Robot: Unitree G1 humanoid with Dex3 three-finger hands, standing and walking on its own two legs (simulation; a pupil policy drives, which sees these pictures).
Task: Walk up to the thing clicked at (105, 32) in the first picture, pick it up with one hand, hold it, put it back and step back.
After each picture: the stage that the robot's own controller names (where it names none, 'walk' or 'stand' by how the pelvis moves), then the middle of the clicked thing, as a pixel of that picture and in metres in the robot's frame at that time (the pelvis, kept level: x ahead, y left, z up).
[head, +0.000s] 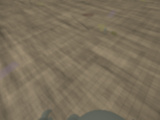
stand; (105, 30) +2.31 -0.40 -0.72
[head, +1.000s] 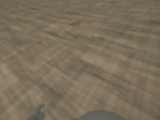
walk; (92, 36) +2.19 +0.04 -0.69
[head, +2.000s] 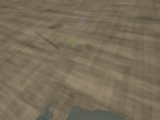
walk; (77, 45) +1.50 +0.39 -0.72
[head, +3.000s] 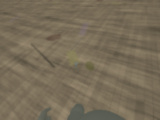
walk; (76, 65) +0.99 +0.34 -0.72
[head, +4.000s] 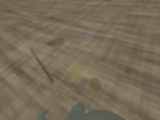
walk; (79, 82) +0.62 +0.23 -0.71
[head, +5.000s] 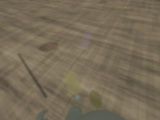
walk; (77, 98) +0.38 +0.17 -0.70
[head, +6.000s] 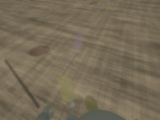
stand; (72, 105) +0.29 +0.19 -0.72
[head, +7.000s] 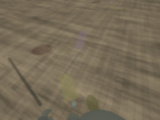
stand; (74, 104) +0.30 +0.18 -0.72
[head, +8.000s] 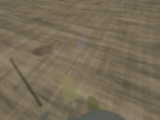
stand; (74, 105) +0.30 +0.18 -0.73
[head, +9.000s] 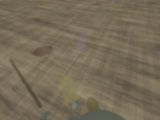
stand; (74, 106) +0.28 +0.18 -0.73
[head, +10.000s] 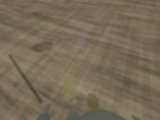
go down; (74, 102) +0.29 +0.17 -0.72
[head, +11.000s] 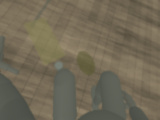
go down; (59, 66) +0.37 +0.21 -0.29
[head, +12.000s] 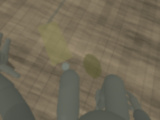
approach; (66, 67) +0.37 +0.21 -0.30
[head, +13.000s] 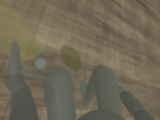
close in; (40, 65) +0.36 +0.24 -0.22
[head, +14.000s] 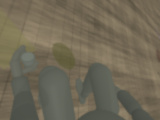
close; (29, 62) +0.37 +0.26 -0.21
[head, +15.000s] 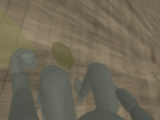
lift; (28, 60) +0.38 +0.26 -0.21
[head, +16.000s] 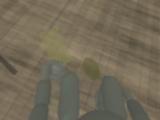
lift; (57, 72) +0.30 +0.23 -0.06
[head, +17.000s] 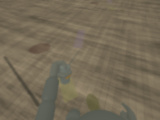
hold; (65, 73) +0.33 +0.18 +0.05
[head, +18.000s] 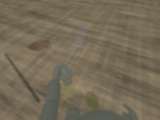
hold; (67, 76) +0.32 +0.17 +0.00
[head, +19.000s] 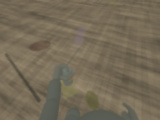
hold; (67, 76) +0.32 +0.17 +0.00
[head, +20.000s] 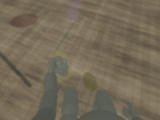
crouch; (62, 67) +0.37 +0.19 -0.06
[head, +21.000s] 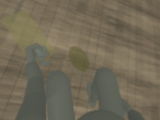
lower; (43, 56) +0.42 +0.26 -0.16
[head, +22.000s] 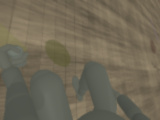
lower; (17, 57) +0.42 +0.28 -0.22
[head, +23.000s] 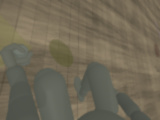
lower; (22, 56) +0.41 +0.28 -0.22
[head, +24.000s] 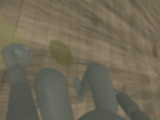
lower; (23, 55) +0.41 +0.28 -0.22
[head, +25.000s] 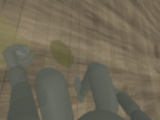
lower; (24, 56) +0.40 +0.28 -0.22
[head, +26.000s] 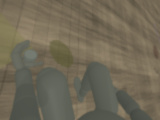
open; (29, 59) +0.39 +0.25 -0.22
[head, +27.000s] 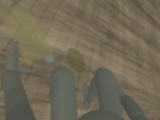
stand; (48, 61) +0.39 +0.23 -0.24
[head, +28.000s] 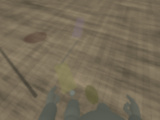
stand; (72, 93) +0.34 +0.17 -0.61
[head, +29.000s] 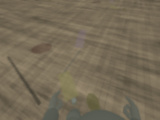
stand; (74, 101) +0.34 +0.18 -0.66
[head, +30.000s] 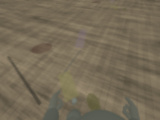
stand; (74, 101) +0.34 +0.17 -0.67
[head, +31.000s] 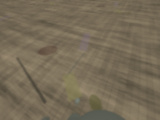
stand; (77, 101) +0.37 +0.16 -0.72
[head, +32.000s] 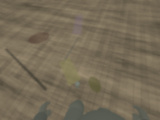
walk; (77, 84) +0.44 +0.17 -0.69
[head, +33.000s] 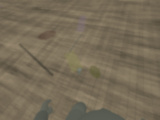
walk; (79, 71) +0.71 +0.21 -0.70
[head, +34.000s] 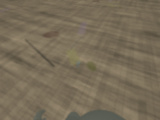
stand; (78, 64) +0.99 +0.20 -0.70
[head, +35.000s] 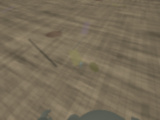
stand; (81, 64) +0.98 +0.17 -0.72
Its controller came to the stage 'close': yes
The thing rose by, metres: 0.71
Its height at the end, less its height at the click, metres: +0.00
